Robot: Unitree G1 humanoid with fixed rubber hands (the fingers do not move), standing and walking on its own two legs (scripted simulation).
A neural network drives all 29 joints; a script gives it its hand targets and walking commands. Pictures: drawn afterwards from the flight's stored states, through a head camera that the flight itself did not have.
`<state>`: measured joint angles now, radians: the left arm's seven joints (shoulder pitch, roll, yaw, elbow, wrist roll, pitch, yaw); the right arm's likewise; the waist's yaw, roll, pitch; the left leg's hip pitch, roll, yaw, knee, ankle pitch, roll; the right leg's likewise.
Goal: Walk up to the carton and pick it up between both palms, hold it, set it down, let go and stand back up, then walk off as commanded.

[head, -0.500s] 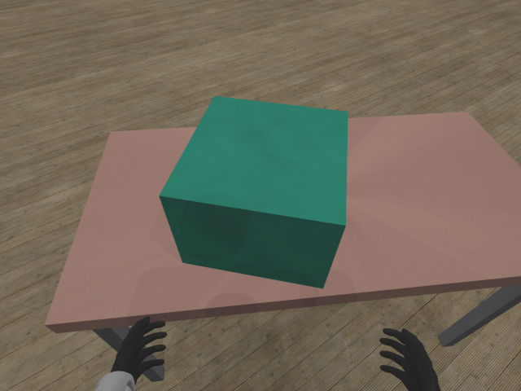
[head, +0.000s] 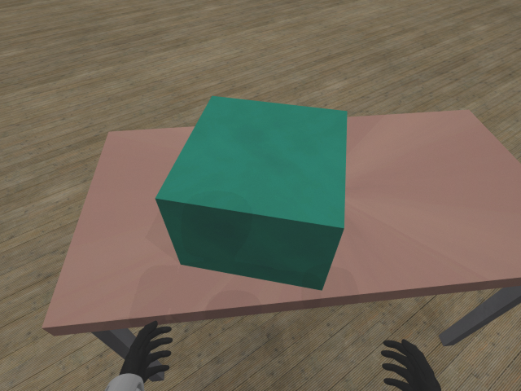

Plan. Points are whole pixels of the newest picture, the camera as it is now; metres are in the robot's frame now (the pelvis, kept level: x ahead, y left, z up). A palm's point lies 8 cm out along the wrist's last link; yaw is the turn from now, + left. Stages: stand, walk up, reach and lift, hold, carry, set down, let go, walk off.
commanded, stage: set down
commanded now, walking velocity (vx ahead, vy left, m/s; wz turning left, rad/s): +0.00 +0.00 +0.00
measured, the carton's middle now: (263, 187) +0.51 -0.03 -0.01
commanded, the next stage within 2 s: let go in 0.20 s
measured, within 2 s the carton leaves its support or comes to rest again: neither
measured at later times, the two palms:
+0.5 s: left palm (136, 374) +0.20 +0.20 -0.08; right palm out of the picture +0.12 -0.23 -0.07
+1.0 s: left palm (94, 387) +0.18 +0.26 -0.08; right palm out of the picture +0.06 -0.30 -0.09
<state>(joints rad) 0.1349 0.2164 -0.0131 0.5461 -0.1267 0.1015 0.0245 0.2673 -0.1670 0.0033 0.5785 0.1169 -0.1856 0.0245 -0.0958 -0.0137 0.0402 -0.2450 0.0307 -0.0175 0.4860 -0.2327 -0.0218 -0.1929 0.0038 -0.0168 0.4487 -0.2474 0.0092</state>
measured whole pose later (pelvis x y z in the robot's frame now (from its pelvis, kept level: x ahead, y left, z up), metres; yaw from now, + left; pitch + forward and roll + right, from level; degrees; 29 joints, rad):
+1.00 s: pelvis +0.00 +0.00 +0.00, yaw +0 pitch -1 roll -1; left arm 0.14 0.35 0.00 0.72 -0.06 0.01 -0.01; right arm 0.27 -0.35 0.00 0.80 0.05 -0.03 0.03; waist -0.10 -0.01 -0.02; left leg -0.24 0.03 -0.02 0.48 -0.23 -0.02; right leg -0.19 0.00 -0.02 0.46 -0.25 0.01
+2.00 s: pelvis -0.05 -0.03 -0.01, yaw -1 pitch -4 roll +2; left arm 0.14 0.38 0.04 0.90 -0.07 0.04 -0.02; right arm 0.26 -0.37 0.00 0.90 0.05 0.02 0.02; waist -0.09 0.02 0.08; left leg -0.29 0.03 -0.02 0.54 -0.19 -0.02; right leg -0.27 0.01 0.00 0.76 -0.38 0.01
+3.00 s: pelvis -0.30 -0.02 -0.03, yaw +0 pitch -5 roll -1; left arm 0.17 0.43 0.06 0.86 -0.06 0.08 0.01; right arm 0.24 -0.43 0.00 0.84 0.05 0.03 0.01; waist -0.10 0.03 0.19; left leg -0.42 -0.04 -0.03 0.70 -0.20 0.06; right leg -0.39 0.12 0.14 1.11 -0.51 -0.08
